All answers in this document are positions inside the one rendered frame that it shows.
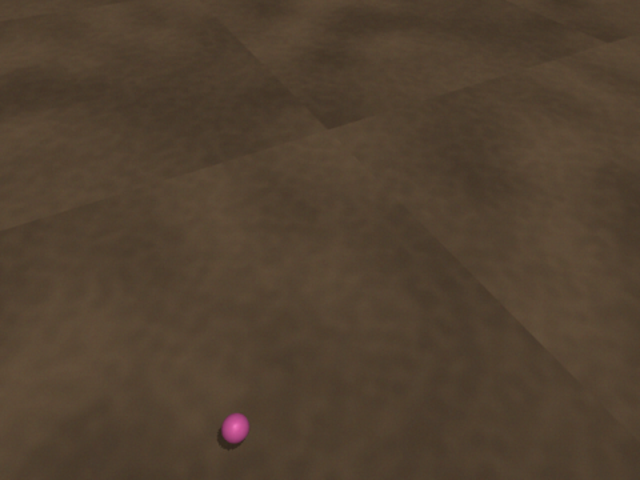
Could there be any ball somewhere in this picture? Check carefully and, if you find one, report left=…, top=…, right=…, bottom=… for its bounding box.
left=221, top=413, right=249, bottom=444

